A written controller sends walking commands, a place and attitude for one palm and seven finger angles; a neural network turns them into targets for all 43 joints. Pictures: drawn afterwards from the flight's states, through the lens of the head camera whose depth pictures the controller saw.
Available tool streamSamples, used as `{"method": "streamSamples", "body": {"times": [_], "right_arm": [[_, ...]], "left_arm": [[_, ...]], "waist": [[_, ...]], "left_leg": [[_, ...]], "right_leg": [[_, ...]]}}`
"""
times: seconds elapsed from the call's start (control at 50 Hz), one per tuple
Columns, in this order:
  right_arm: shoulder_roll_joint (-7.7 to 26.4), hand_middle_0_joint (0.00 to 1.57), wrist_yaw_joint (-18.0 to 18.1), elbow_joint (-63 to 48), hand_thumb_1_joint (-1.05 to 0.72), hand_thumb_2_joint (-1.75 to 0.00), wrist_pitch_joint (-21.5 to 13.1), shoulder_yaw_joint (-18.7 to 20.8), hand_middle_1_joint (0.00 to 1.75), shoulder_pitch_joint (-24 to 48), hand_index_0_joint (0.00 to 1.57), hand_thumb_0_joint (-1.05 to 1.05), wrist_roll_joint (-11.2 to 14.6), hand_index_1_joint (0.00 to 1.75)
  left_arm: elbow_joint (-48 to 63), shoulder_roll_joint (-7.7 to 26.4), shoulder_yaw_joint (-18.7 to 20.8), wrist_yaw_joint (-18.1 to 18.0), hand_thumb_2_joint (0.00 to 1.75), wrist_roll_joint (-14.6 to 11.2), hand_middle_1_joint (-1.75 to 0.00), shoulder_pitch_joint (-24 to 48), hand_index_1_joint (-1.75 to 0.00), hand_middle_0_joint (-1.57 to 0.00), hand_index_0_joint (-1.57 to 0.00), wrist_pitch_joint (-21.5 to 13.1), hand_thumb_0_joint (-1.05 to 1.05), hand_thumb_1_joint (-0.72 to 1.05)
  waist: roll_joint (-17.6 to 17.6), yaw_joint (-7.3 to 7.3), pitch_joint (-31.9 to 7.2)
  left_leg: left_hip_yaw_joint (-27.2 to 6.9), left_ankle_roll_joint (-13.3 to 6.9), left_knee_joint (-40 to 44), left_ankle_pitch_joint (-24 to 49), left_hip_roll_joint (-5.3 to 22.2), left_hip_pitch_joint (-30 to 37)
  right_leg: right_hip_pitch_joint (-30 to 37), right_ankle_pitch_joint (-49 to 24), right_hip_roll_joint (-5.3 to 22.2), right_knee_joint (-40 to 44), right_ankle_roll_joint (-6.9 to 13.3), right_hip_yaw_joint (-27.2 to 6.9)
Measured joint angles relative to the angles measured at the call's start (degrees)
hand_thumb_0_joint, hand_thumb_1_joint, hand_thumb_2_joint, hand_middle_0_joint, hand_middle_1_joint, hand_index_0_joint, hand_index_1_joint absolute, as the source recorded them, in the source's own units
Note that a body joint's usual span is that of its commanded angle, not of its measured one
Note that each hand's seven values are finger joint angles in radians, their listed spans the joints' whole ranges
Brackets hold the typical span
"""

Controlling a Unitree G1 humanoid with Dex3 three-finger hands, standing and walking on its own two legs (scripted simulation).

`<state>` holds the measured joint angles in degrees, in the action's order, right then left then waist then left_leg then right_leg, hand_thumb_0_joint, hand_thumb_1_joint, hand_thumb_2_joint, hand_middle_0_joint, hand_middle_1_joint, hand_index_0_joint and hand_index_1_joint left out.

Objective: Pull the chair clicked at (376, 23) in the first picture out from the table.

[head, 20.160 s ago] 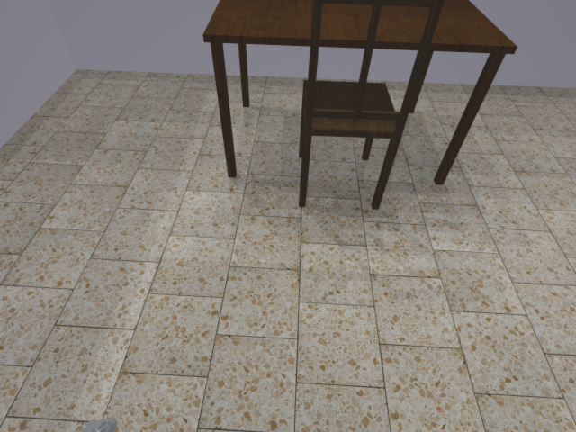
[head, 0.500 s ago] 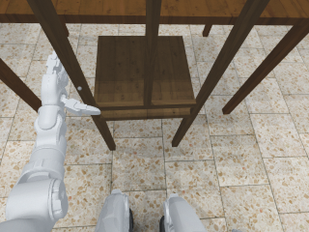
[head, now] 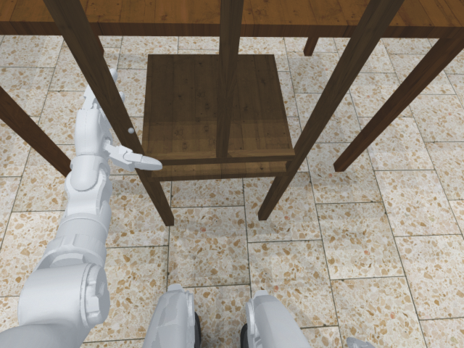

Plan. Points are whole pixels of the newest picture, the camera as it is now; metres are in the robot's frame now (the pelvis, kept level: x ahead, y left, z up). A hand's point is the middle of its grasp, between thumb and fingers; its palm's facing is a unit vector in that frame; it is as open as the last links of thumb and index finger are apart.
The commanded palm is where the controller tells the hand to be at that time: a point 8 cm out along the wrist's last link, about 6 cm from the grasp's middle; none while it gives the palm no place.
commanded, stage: hook a spindle and tug to test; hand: left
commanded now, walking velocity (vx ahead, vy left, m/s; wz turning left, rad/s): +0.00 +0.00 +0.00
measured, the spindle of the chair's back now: (225, 99) +0.51 -0.01 +0.07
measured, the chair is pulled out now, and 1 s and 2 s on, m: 0.00 0.02 0.10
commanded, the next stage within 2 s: step backward, pulling the chair out in 1.24 s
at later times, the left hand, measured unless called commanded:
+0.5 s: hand (130, 133) +0.47 +0.15 +0.04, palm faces +0.05 -1.00 -0.03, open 7.8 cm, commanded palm +0.44 +0.19 +0.03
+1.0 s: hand (129, 141) +0.45 +0.15 +0.04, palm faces +0.03 -1.00 -0.02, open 5.9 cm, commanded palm +0.41 +0.20 +0.03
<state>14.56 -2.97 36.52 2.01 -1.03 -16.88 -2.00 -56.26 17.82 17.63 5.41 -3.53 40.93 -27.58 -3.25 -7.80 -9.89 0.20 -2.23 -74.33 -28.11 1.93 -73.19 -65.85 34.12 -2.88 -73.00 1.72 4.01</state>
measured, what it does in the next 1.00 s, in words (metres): stands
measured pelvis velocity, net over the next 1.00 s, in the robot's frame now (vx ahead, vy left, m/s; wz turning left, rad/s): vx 0.01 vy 0.00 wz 0.00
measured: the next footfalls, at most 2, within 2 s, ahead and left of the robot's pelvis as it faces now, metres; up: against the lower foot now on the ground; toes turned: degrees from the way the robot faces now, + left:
none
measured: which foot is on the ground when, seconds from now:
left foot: down 0.00-1.00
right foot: down 0.00-1.00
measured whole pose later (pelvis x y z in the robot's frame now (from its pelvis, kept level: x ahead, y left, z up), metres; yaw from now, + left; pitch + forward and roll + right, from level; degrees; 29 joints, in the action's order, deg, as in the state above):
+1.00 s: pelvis +0.01 +0.00 +0.01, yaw +0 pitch +25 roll -2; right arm 14.2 -3.1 34.9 2.0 -0.7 -16.4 -1.0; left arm -46.4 15.3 16.6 6.6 -6.4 30.1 -26.2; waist -2.5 -6.9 -10.6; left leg 1.2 -1.8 -71.9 -28.7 2.2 -68.4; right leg -61.8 34.5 -3.2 -71.1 2.0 2.8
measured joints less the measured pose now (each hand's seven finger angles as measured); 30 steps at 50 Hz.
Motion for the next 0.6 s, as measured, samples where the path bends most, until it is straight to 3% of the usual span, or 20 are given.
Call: {"method": "streamSamples", "body": {"times": [0.18,0.36,0.6], "right_arm": [[-0.3,0.21,-0.3,0.1,-0.90,-0.90,0.4,0.1,0.30,-0.7,0.20,0.00,0.2,0.29],[0.0,0.21,-0.2,0.4,-0.90,-0.90,0.1,0.5,0.30,-0.6,0.20,0.00,0.3,0.29],[0.1,0.21,0.0,0.0,-0.90,-0.90,-0.3,0.6,0.30,0.3,0.20,0.00,0.5,0.29]], "left_arm": [[0.5,-0.1,-0.5,-1.3,0.33,-0.2,-0.82,-0.9,-0.83,-0.30,-0.28,0.6,-0.01,-0.43],[1.3,-0.4,-1.1,-1.2,0.49,-1.0,-1.26,-2.1,-1.26,-0.44,-0.39,0.3,0.00,-0.06],[3.0,-1.1,-0.9,-0.1,0.76,-1.5,-1.37,-4.2,-1.42,-0.45,-0.44,-0.2,0.01,0.58]], "waist": [[-0.1,0.16,-0.2],[0.0,0.48,-0.3],[0.5,0.63,-0.4]], "left_leg": [[0.1,0.2,0.6,0.1,0.0,0.9],[0.0,0.4,1.2,0.1,0.0,1.7],[0.0,0.6,1.5,-0.2,0.0,2.8]], "right_leg": [[0.8,0.0,0.0,0.3,0.2,-0.1],[1.5,0.0,-0.1,0.9,0.4,0.0],[2.5,0.3,-0.1,1.2,0.5,-0.1]]}}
